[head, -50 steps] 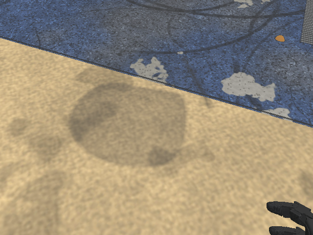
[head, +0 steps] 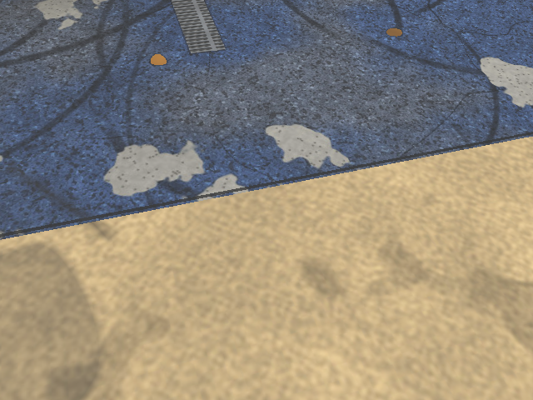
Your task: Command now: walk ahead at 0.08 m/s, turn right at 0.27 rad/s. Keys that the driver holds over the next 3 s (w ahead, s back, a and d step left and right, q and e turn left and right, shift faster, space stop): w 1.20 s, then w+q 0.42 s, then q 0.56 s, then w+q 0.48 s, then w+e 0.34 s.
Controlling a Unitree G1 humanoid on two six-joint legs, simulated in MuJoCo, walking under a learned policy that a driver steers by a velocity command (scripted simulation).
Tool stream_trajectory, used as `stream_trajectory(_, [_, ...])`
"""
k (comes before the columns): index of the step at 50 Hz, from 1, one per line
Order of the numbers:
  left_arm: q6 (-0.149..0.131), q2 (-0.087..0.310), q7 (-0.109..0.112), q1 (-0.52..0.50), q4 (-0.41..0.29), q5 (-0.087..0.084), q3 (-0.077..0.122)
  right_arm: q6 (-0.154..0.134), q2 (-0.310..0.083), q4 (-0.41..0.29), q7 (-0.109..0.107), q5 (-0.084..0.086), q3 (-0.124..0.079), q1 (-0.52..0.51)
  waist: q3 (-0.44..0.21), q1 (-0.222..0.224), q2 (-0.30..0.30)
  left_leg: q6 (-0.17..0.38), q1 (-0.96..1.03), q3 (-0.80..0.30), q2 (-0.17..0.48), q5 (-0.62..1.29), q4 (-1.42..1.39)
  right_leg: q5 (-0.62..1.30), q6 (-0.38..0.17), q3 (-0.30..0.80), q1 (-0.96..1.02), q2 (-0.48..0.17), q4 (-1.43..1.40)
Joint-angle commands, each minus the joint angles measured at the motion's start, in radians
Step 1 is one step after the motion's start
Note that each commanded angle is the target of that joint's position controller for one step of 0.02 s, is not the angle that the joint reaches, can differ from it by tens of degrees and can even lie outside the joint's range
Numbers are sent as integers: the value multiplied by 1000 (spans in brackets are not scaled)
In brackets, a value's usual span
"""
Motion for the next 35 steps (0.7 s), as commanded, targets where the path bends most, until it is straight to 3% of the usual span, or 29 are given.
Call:
stream_trajectory(1, [-13, 13, -2, -11, -65, -2, -5, -9, -114, -65, -9, 8, -21, -36, -76, 3, 207, 173, 145, -186, 177, -24, -197, 43, 28, -51, -30, -58, -115])
stream_trajectory(3, [-23, -1, -14, -61, -83, -2, -20, -3, -170, -51, -10, 18, -36, 5, -58, -34, 271, 177, 138, -217, 188, -186, -241, -5, 21, -123, 39, -82, -271])
stream_trajectory(6, [-47, 20, -24, -64, -74, -10, -20, -2, -215, -37, -4, 29, -50, 51, -22, -49, 258, 192, 89, -241, 218, -230, -248, -56, -25, -174, 168, -76, -482])
stream_trajectory(8, [-66, 13, -30, 13, -28, -12, -19, -2, -212, -29, 1, 49, -46, 44, -2, -2, 214, 184, 17, -226, 206, -241, -225, 124, -79, -200, 323, -65, -709])
stream_trajectory(9, [-72, 10, -30, 58, -3, -12, -18, -5, -192, -23, 4, 49, -39, 47, -3, 23, 193, 163, -40, -206, 186, -219, -191, 169, -105, -196, 425, -64, -780])
stream_trajectory(10, [-77, 22, -25, 136, 17, -12, -15, -18, -136, -29, 11, 38, -21, 26, -48, 61, 158, 116, -146, -165, 151, -193, -101, 169, -132, -109, 590, -130, -780])
stream_trajectory(11, [-79, 77, -15, 256, 38, -5, -5, -38, -36, -60, 27, 10, 9, -27, -118, 100, -46, 38, -318, -30, 50, -236, 209, 179, -178, 135, 763, -320, -802])
stream_trajectory(12, [-83, 198, -27, 279, 45, 7, 29, -61, -84, -124, 25, 30, -4, -89, -36, 113, -221, 8, -539, 45, -21, -345, 351, -32, -327, 417, 695, -489, -895])
stream_trajectory(13, [-103, 138, -29, 252, 38, 10, 15, -74, -158, -125, 24, 45, -27, -129, 45, 123, -133, 3, -606, -19, 41, -321, 500, -136, -368, 451, 647, -491, -939])
stream_trajectory(14, [-115, 85, -27, 217, 41, 8, -4, -80, -171, -111, 32, 53, -35, -108, 79, 96, -123, 13, -652, -41, 63, -234, 548, -171, -340, 386, 645, -448, -952])
stream_trajectory(16, [-124, 63, -27, 165, 35, -1, -14, -85, -156, -85, 42, 36, -36, -83, 94, 70, -97, 10, -670, -36, 89, -95, 549, -26, -299, 267, 638, -389, -976])
stream_trajectory(17, [-124, 53, -25, 158, 33, 3, -19, -89, -140, -82, 48, 30, -33, -92, 90, 65, -78, 1, -640, -30, 96, -34, 525, 84, -286, 205, 611, -365, -986])
stream_trajectory(19, [-122, 52, -23, 153, 37, 6, -19, -92, -99, -80, 57, 26, -18, -106, 68, 65, -59, -25, -561, 6, 82, 77, 436, 245, -273, 91, 560, -318, -995])
stream_trajectory(22, [-121, 77, -20, 181, 60, 0, -13, -92, -63, -98, 66, 30, 1, -179, 69, 90, -66, -43, -408, 35, 49, 212, 239, 331, -253, -14, 466, -281, -993])
stream_trajectory(24, [-123, 100, -20, 214, 81, -7, -6, -92, -69, -115, 73, 36, 4, -222, 83, 102, -66, -34, -341, 41, 31, 246, 157, 320, -252, -17, 445, -303, -998])
stream_trajectory(27, [-122, 117, -20, 220, 105, -19, 1, -93, -103, -130, 81, 41, -3, -232, 100, 79, -67, 7, -313, 17, 29, 220, 84, 355, -236, -7, 503, -355, -978])
stream_trajectory(29, [-115, 133, -18, 212, 114, -17, 6, -94, -133, -124, 79, 37, -15, -183, 60, 41, -76, 40, -228, 38, 3, 164, 62, 561, -215, -19, 555, -365, -897])
stream_trajectory(30, [-109, 135, -17, 204, 117, -15, 6, -91, -157, -104, 71, 33, -30, -100, -4, -10, -72, 65, -104, 66, -28, 144, 50, 754, -194, -53, 559, -337, -776])
stream_trajectory(31, [-104, 113, -12, 215, 119, -7, -4, -87, -194, -61, 59, 33, -51, 56, -112, -82, -59, 94, 119, 80, -42, 141, 60, 851, -166, -95, 495, -289, -576])
stream_trajectory(32, [-103, 54, -8, 240, 96, 20, -29, -80, -266, -34, 46, 25, -68, 229, -273, -137, 74, 156, 431, -146, 153, 125, 90, 568, -126, -129, 282, -230, -241])
stream_trajectory(33, [-121, -73, -16, 380, 83, -4, -62, -81, -332, -13, 59, 13, -74, 268, -429, -47, 399, 305, 673, -678, 360, -242, -103, -136, -71, -72, -36, -40, 91])
stream_trajectory(34, [-138, 49, -22, 278, 96, -28, -37, -85, -223, -25, 58, 26, -47, 233, -340, -92, 281, 265, 600, -741, 345, -376, -217, -151, -81, 21, -143, -85, 190])
stream_trajectory(35, [-147, 97, -27, 169, 65, -46, -22, -86, -192, -28, 52, 27, -35, 163, -186, -81, 212, 226, 472, -591, 323, -325, -220, -65, -96, -19, -207, -135, 197])
Next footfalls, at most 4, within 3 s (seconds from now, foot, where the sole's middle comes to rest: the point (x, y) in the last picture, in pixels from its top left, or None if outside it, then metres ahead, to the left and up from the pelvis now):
0.20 right None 0.02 -0.13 -0.78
0.62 left None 0.36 0.12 -0.78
1.18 right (303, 335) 0.66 -0.13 -0.78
1.72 left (214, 243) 0.94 0.12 -0.78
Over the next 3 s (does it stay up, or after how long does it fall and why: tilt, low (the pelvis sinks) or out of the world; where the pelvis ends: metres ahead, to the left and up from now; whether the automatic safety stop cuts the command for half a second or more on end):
stays up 1.09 0.26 0.00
